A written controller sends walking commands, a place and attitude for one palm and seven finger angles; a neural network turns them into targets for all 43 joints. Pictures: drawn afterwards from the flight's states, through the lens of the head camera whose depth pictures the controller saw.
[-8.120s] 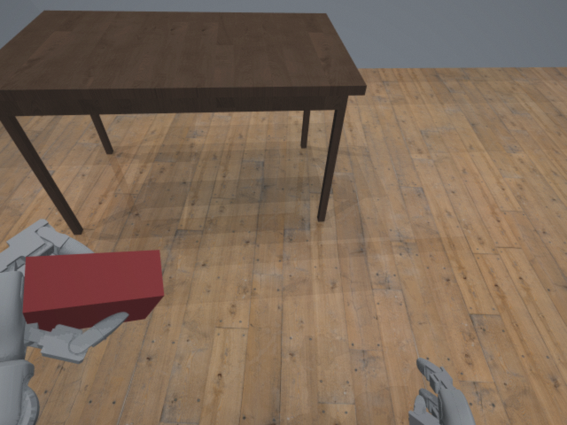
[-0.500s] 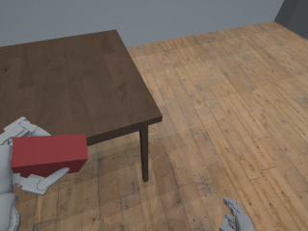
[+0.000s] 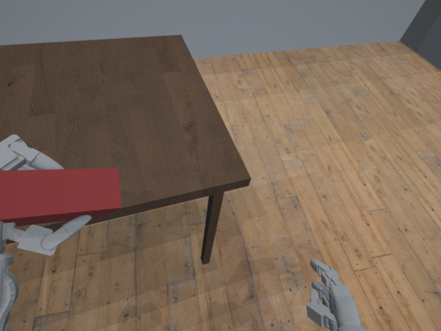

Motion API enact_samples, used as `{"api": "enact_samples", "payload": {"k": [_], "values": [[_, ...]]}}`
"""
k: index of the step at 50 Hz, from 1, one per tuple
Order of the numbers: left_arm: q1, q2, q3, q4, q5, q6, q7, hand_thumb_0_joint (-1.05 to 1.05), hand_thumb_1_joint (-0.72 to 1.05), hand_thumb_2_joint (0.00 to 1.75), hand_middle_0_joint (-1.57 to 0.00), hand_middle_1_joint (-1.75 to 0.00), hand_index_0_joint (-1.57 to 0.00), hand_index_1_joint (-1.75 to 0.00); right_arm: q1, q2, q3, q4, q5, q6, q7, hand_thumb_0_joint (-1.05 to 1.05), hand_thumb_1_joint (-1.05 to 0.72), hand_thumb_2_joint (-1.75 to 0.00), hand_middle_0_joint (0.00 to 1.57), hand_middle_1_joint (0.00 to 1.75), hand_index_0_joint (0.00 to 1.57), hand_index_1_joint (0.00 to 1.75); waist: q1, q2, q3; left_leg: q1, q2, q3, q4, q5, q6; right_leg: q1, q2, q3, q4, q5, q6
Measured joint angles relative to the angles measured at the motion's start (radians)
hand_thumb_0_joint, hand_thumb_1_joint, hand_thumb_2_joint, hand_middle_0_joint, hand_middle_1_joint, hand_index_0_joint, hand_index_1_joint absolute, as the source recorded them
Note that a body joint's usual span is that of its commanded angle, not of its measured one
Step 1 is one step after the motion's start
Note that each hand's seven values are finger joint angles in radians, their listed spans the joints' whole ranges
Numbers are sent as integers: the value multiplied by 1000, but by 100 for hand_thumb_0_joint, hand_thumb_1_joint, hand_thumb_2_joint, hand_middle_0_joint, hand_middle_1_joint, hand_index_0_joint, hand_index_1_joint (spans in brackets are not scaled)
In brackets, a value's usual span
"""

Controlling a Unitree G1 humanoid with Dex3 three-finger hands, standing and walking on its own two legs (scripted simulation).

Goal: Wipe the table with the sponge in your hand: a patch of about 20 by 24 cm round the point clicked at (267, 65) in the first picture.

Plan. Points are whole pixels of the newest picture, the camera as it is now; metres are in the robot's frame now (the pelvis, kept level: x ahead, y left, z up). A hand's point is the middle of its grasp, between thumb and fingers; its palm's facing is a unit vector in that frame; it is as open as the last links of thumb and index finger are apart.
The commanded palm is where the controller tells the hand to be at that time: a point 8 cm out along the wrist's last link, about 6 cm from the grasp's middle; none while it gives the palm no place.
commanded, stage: shuffle to correct the standing spot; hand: left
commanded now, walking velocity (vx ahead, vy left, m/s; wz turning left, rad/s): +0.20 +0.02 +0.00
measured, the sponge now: (80, 197) +0.24 +0.23 +0.15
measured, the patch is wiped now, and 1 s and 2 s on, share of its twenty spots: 0.00 0.00 0.00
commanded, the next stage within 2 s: come to a stop and stand still in 1.04 s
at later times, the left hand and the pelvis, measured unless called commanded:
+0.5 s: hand (80, 176) +0.27 +0.24 +0.16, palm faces +0.40 -0.84 -0.36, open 9.4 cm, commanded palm +0.21 +0.27 +0.18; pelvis +0.05 -0.01 -0.02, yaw -1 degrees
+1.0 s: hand (66, 160) +0.29 +0.26 +0.17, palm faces +0.44 -0.82 -0.36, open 9.4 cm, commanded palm +0.23 +0.30 +0.18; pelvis +0.08 +0.01 -0.01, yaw +2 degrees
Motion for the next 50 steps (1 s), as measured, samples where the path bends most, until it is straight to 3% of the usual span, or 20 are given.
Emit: {"api": "enact_samples", "payload": {"k": [4,9,16,23,27,29,31,33,35,37,39,41,43,45,50], "values": [[25,-24,-33,-22,0,1,-7,-1,-43,99,-82,-134,-82,-134,-16,3,0,-20,-1,20,8,1,-90,-90,20,30,21,30,-17,19,-37,-3,1,8,33,-36,5,-6,0,8,33,-32,-3],[71,-12,-39,22,-3,25,-17,-1,-43,99,-82,-134,-82,-134,-1,7,1,-37,7,59,-2,1,-90,-90,20,30,21,30,-38,38,-66,-6,7,6,78,-81,3,-7,4,7,74,-75,-4],[70,-11,-11,11,-9,48,-4,-1,-43,100,-82,-134,-82,-134,39,-18,-8,-22,15,79,-8,1,-90,-90,20,30,21,30,-36,49,-46,-14,20,-5,151,-138,-9,-10,14,-2,141,-133,-10],[71,-1,-12,-46,-10,7,8,-1,-43,100,-82,-134,-82,-134,46,-39,-31,11,22,95,-2,1,-90,-90,20,30,20,30,-46,29,-30,-44,8,4,270,-148,-18,-15,-4,3,220,-193,-11],[90,2,19,-32,-18,0,10,-1,-43,100,-82,-134,-82,-134,46,-41,-42,3,23,108,-7,1,-90,-90,20,29,20,30,-61,26,-45,4,-8,18,196,-214,12,-77,-10,31,346,-207,-14],[90,2,26,-8,-13,8,12,-1,-43,100,-82,-134,-82,-134,46,-26,-47,-2,15,104,-6,1,-90,-90,20,29,20,30,-70,29,-31,25,-11,22,179,-187,7,-119,5,40,435,-232,-30],[95,1,24,5,-11,23,10,-1,-43,100,-82,-134,-82,-134,58,-15,-42,-10,11,99,-1,1,-90,-90,20,29,20,30,-78,38,-23,49,-8,18,152,-172,2,-150,21,16,430,-224,-38],[104,1,14,2,-8,31,8,-1,-43,100,-82,-134,-82,-134,74,-12,-35,-21,12,94,3,1,-90,-90,20,29,20,30,-85,54,-16,62,-3,8,146,-172,-3,-150,35,-20,321,-153,-45],[104,11,0,-9,-4,26,3,-1,-43,100,-82,-134,-82,-134,86,-19,-30,-26,18,87,3,1,-90,-90,20,29,20,30,-95,77,-4,37,6,-12,223,-196,-4,-119,46,-59,204,-25,-63],[94,11,-17,-13,-6,15,-7,-1,-43,100,-83,-134,-82,-134,78,-27,-33,4,17,93,3,1,-90,-90,20,29,20,30,-93,96,6,-58,8,-37,445,-193,-8,-111,49,-88,224,-44,-85],[108,-3,-20,-16,-9,-1,-14,-1,-43,100,-83,-134,-82,-134,73,-32,-39,31,15,105,5,1,-90,-90,20,30,20,30,-67,88,-5,-154,-5,-48,636,-195,-24,-102,47,-79,211,-64,-91],[135,-16,-7,-15,-6,-14,-18,-1,-43,100,-83,-134,-82,-134,71,-37,-42,37,14,116,7,1,-90,-90,20,30,20,30,-42,72,-16,-227,8,-49,707,-173,-34,-91,43,-57,172,-49,-88],[146,-22,2,-5,-2,-19,-15,-1,-43,100,-83,-134,-82,-134,69,-42,-42,37,11,118,4,1,-90,-90,20,29,20,30,-32,58,-21,-266,39,-50,653,-117,-37,-75,34,-46,126,-23,-80],[129,-24,0,8,2,-14,-9,-1,-43,100,-83,-134,-82,-134,69,-46,-43,35,7,108,-3,1,-90,-90,20,29,20,30,-25,39,-19,-256,65,-39,505,-71,-34,-61,16,-40,96,-10,-72],[71,-45,-33,1,5,6,6,-1,-43,100,-83,-134,-82,-134,63,-71,-56,16,1,63,-26,1,-90,-90,20,29,20,30,-17,36,-12,-88,70,1,113,-32,-21,-57,-17,-32,143,-50,-40]]}}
